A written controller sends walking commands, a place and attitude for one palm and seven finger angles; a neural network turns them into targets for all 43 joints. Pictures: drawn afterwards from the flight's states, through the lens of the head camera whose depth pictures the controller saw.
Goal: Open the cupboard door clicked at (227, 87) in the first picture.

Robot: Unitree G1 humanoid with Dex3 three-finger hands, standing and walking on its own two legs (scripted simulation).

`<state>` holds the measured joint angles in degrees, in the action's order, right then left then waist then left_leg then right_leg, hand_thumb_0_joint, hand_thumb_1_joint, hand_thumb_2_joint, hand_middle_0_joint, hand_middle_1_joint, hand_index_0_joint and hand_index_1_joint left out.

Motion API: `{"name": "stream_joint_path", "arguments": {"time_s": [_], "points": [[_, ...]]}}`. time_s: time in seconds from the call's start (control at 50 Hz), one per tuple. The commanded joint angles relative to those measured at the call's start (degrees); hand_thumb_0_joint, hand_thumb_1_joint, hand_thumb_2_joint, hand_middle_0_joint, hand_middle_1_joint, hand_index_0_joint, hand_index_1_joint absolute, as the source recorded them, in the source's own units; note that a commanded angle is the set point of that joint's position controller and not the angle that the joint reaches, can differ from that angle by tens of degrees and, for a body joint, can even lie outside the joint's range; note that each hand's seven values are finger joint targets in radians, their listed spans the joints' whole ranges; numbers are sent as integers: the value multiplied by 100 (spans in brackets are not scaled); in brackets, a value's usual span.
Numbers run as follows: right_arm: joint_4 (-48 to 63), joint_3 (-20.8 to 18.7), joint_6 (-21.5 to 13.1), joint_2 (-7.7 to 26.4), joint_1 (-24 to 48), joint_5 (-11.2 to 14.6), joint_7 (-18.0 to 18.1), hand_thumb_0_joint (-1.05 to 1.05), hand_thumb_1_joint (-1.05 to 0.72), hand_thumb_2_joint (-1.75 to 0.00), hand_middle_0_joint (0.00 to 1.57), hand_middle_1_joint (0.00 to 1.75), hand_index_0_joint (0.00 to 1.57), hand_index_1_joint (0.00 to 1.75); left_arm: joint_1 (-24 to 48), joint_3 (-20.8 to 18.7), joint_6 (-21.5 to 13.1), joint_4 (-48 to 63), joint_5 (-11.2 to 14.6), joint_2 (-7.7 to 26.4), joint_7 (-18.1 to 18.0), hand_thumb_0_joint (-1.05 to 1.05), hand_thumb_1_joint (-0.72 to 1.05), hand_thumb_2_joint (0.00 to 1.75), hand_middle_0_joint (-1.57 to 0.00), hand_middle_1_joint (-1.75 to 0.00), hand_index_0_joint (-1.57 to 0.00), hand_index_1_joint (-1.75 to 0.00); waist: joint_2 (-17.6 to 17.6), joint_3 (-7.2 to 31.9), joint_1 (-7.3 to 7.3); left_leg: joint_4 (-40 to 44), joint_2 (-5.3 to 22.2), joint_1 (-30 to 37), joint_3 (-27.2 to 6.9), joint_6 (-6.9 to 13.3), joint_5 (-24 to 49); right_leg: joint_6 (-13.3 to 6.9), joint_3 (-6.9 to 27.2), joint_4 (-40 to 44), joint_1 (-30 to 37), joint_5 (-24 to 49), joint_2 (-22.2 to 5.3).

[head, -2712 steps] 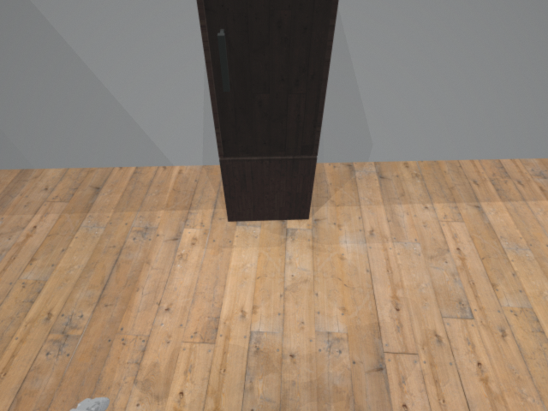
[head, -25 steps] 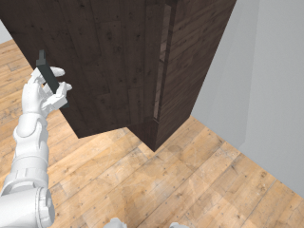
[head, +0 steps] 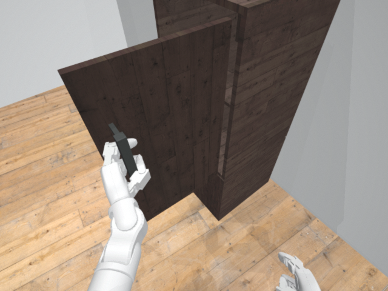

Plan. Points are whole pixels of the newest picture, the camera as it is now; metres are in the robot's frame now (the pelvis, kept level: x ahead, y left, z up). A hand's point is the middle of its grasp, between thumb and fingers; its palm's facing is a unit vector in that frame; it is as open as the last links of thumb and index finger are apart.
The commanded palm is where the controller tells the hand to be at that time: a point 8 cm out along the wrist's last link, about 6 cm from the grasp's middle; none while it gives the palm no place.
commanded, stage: pull the door open along its arc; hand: left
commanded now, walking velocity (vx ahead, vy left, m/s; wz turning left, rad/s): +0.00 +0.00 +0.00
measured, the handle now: (125, 157) +0.38 +0.17 +0.07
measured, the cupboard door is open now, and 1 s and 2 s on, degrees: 88 100 100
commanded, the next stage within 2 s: open thumb and fingers to let go in 0.20 s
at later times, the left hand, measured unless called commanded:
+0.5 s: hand (166, 187) +0.30 +0.07 +0.08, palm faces +0.42 -0.91 -0.02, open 6.5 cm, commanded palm +0.25 +0.11 +0.07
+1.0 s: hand (164, 188) +0.30 +0.07 +0.08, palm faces +0.40 -0.92 -0.02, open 14.4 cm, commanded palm +0.26 +0.11 +0.07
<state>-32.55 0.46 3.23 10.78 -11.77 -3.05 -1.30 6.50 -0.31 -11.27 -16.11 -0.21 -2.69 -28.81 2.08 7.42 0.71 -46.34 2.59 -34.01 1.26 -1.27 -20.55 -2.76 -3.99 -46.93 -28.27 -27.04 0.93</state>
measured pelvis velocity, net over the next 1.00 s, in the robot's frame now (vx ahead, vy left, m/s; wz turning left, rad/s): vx -0.01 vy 0.00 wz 0.03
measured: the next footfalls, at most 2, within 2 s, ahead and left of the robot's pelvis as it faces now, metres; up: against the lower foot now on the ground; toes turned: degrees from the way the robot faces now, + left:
none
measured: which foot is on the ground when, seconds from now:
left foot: down 0.00-1.00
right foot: down 0.00-1.00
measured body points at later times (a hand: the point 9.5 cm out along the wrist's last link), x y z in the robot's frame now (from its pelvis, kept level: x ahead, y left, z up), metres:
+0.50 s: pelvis +0.00 -0.02 +0.00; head +0.01 -0.04 +0.45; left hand +0.27 +0.12 +0.08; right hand +0.18 -0.24 -0.10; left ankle +0.03 +0.14 -0.70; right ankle -0.04 -0.08 -0.70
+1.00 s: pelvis -0.01 +0.00 -0.01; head +0.01 -0.02 +0.44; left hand +0.27 +0.12 +0.08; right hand +0.17 -0.22 -0.11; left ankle +0.03 +0.14 -0.70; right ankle -0.04 -0.08 -0.70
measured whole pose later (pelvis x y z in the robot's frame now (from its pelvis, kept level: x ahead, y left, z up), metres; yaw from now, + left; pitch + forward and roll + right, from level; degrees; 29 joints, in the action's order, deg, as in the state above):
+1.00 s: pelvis -0.01 +0.00 -0.01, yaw +2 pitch +7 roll +0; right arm -33.6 0.1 2.7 10.6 -10.6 -2.9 -0.2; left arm -1.2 11.9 -5.6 -6.4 -4.3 -6.1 -34.4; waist 2.2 6.8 0.1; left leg -48.4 1.9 -34.4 -0.3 -1.7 -21.0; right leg -3.2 -5.5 -49.2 -28.0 -28.3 0.4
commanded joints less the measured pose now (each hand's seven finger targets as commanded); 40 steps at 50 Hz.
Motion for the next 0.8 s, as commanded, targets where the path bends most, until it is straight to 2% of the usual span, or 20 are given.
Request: {"name": "stream_joint_path", "arguments": {"time_s": [0.0, 0.08, 0.1, 0.14, 0.22, 0.24, 0.28, 0.3, 0.34, 0.4, 0.42, 0.44, 0.5, 0.52, 0.62, 0.68, 0.7, 0.72, 0.76, 0.78], "points": [[752, -240, -209, 629, 315, -34, 102, 0, -90, -90, 20, 30, 20, 30, 968, 369, -404, 1698, -102, 43, -31, 0, 90, 90, -40, -135, -40, -135, -464, 1094, 9, 344, -233, 1139, -23, 220, 1402, 278, 323, 871, 482, 2792, -140], [817, -235, -247, 585, 393, -52, 92, 0, -90, -90, 20, 30, 20, 30, 479, 768, -322, 1993, -215, -285, -175, 0, 90, 90, -40, -135, -40, -135, -652, 1064, -12, 370, -240, 1164, -57, 224, 1344, 298, 343, 930, 551, 2767, -189], [854, -239, -259, 577, 423, -59, 85, 0, -90, -90, 20, 30, 20, 30, 296, 879, -280, 2096, -245, -387, -214, 0, 90, 90, -40, -135, -40, -135, -603, 1084, -24, 349, -246, 1165, -51, 222, 1375, 312, 365, 924, 574, 2894, -208], [862, -227, -272, 555, 427, -58, 80, 0, -90, -90, 20, 30, 20, 30, 3, 1035, -188, 2119, -347, -491, -280, 0, 90, 90, -40, -135, -40, -135, -879, 980, -9, 340, -251, 1104, -88, 221, 1325, 344, 416, 1010, 630, 2925, -249], [942, -220, -323, 497, 491, -60, 61, 0, -90, -90, 20, 30, 20, 30, -485, 1383, -47, 2482, -556, -746, -360, 0, 90, 90, -40, -135, -40, -135, -717, 946, -36, 290, -268, 1150, -102, 220, 1390, 311, 404, 976, 640, 3056, -286], [887, -201, -334, 502, 506, -50, 81, 0, -90, -90, 20, 30, 20, 30, -364, 1334, 2, 2361, -589, -665, -385, 0, 90, 90, -40, -135, -40, -135, -914, 829, 17, 254, -271, 1079, -122, 231, 1298, 337, 441, 1041, 555, 2950, -302], [742, -178, -320, 501, 610, -55, 144, 0, -90, -90, 20, 30, 20, 30, 524, 1066, -14, 2390, -510, -421, -504, 0, 90, 90, -40, -135, -40, -135, -801, 719, 104, 197, -292, 983, -140, 222, 1095, 361, 546, 1095, 381, 2650, -359], [734, -187, -323, 487, 627, -72, 159, 0, -90, -90, 20, 30, 20, 30, 381, 1018, -4, 2254, -498, -480, -522, 0, 83, 87, -40, -134, -40, -134, -739, 744, 28, 179, -308, 961, -139, 211, 1041, 353, 579, 1119, 381, 2488, -365], [728, -203, -336, 479, 621, -69, 149, 0, -90, -90, 20, 30, 20, 30, 232, 1102, -5, 2219, -565, -552, -502, 0, 69, 81, -38, -133, -38, -133, -747, 934, 2, 169, -301, 1007, -146, 212, 1180, 341, 545, 1033, 432, 2657, -348], [775, -213, -328, 485, 561, -45, 130, 0, -90, -90, 20, 30, 20, 30, 77, 1234, 22, 2263, -524, -701, -420, 0, 48, 72, -37, -130, -37, -130, -762, 1098, -5, 180, -296, 1064, -136, 210, 1363, 351, 447, 875, 528, 3114, -325], [798, -211, -325, 482, 562, -31, 123, 0, -90, -90, 20, 30, 20, 30, 84, 1276, 21, 2349, -512, -713, -399, 0, 41, 69, -36, -130, -36, -130, -695, 1086, -9, 172, -304, 1055, -133, 203, 1372, 351, 451, 853, 532, 3168, -328], [796, -214, -330, 483, 556, -31, 119, 0, -90, -90, 20, 30, 20, 30, 16, 1285, 43, 2323, -518, -725, -382, 0, 34, 66, -36, -129, -36, -129, -861, 1105, -10, 155, -298, 1055, -142, 209, 1412, 364, 437, 857, 562, 3244, -326], [811, -204, -317, 485, 569, -16, 134, 0, -90, -90, 20, 30, 20, 30, 137, 1230, 60, 2445, -455, -667, -369, 0, 13, 57, -35, -127, -35, -127, -894, 1024, 16, 158, -304, 1033, -151, 203, 1370, 377, 435, 870, 553, 3214, -337], [824, -197, -316, 484, 615, -25, 139, 0, -90, -90, 20, 30, 20, 30, 128, 1241, 71, 2445, -461, -670, -371, 0, 6, 54, -34, -126, -34, -126, -776, 1036, 3, 142, -309, 1032, -143, 205, 1354, 375, 449, 860, 508, 3203, -336], [846, -183, -301, 468, 643, -13, 142, 0, -90, -90, 20, 30, 20, 30, 15, 1178, 100, 2448, -457, -634, -390, 0, -29, 39, -32, -122, -32, -122, -840, 1020, -40, 149, -312, 1008, -150, 193, 1331, 358, 421, 856, 516, 3090, -326], [857, -186, -294, 469, 660, -6, 132, 0, -90, -90, 20, 30, 20, 30, 108, 1339, 118, 2511, -501, -775, -402, 0, -50, 30, -30, -120, -30, -120, -670, 1005, -9, 135, -289, 1040, -164, 197, 1358, 307, 348, 786, 388, 2888, -274], [830, -185, -305, 473, 666, 2, 128, 0, -90, -90, 20, 30, 20, 30, 217, 1389, 119, 2478, -523, -794, -403, 0, -50, 30, -30, -120, -30, -120, -657, 944, 43, 118, -280, 1065, -167, 201, 1326, 296, 328, 792, 297, 2777, -263], [828, -196, -313, 478, 635, 0, 122, 0, -90, -90, 20, 30, 20, 30, 232, 1391, 96, 2547, -533, -797, -415, 0, -50, 30, -30, -120, -30, -120, -620, 1063, 25, 109, -280, 1078, -176, 199, 1339, 280, 320, 755, 304, 2719, -250], [842, -191, -331, 485, 656, -2, 116, 0, -90, -90, 20, 30, 20, 30, 188, 1482, 131, 2422, -547, -886, -423, 0, -50, 30, -28, -110, -28, -110, -684, 975, 41, 106, -264, 1018, -200, 205, 1283, 255, 259, 730, 205, 2515, -215], [822, -201, -329, 486, 679, 10, 121, 0, -90, -90, 20, 30, 20, 30, 333, 1432, 121, 2446, -561, -815, -444, 0, -50, 30, -27, -105, -27, -105, -646, 977, 48, 97, -257, 1022, -205, 199, 1261, 234, 255, 726, 156, 2379, -200]]}}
